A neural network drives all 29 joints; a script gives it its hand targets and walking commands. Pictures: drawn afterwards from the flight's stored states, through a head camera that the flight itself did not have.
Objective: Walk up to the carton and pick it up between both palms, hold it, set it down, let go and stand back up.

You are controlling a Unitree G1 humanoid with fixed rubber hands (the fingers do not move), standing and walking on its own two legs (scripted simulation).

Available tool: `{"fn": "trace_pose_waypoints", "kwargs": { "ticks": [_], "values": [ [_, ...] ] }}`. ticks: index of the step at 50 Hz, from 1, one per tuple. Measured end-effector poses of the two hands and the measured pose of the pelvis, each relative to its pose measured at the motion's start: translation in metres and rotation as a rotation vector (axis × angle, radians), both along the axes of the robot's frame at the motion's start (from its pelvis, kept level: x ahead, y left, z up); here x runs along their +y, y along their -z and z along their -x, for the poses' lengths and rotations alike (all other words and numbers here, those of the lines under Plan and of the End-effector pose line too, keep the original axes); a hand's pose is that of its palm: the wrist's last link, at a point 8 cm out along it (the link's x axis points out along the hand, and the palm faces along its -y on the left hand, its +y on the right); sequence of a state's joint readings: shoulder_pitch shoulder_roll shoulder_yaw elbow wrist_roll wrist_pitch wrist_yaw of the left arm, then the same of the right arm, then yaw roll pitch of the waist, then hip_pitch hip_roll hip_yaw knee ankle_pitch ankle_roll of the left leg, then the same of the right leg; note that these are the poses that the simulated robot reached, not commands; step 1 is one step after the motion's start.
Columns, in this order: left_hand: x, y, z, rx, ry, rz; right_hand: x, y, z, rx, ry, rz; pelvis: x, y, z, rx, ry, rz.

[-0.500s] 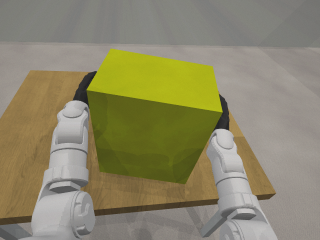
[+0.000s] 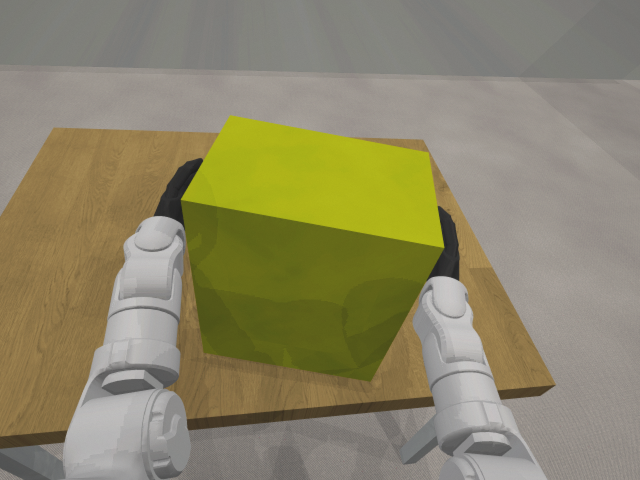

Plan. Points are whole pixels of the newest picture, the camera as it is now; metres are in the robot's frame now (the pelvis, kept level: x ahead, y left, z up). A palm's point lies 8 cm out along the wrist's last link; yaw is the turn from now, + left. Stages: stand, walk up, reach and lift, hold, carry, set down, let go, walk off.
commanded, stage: set down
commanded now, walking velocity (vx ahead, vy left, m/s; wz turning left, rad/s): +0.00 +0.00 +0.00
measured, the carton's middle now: (306, 260) +0.39 -0.03 +0.06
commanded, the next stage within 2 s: none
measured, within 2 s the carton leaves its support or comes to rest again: rests again in 1.90 s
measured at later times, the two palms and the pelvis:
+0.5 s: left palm (178, 234) +0.42 +0.14 +0.09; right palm (434, 291) +0.33 -0.19 +0.07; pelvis +0.00 +0.00 +0.00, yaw +0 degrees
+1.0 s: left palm (173, 240) +0.42 +0.15 +0.08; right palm (429, 290) +0.33 -0.18 +0.07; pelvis +0.00 +0.00 +0.00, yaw -1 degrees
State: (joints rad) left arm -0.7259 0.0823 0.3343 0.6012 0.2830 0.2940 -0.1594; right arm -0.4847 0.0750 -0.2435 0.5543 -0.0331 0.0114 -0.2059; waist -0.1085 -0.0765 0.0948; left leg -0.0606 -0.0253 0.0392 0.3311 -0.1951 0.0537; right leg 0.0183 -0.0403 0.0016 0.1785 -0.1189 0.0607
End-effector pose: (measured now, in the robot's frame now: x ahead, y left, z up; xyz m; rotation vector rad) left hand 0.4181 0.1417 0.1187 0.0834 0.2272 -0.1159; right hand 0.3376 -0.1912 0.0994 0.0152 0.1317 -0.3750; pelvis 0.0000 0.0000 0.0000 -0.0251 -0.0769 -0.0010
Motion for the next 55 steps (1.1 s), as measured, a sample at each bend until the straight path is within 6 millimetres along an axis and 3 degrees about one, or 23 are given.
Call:
{"fn": "trace_pose_waypoints", "kwargs": {
  "ticks": [22,55],
  "values": [
    [-0.002,0.026,0.002,0.037,0.024,-0.012,0.0,0.029,0.012,0.044,0.021,0.026,-0.001,0.0,0.0,0.022,0.004,0.001],
    [0.006,0.038,0.002,0.015,0.023,-0.002,0.007,0.033,0.009,-0.003,0.02,0.051,0.002,0.001,0.005,0.025,0.008,0.005]
  ]
}}
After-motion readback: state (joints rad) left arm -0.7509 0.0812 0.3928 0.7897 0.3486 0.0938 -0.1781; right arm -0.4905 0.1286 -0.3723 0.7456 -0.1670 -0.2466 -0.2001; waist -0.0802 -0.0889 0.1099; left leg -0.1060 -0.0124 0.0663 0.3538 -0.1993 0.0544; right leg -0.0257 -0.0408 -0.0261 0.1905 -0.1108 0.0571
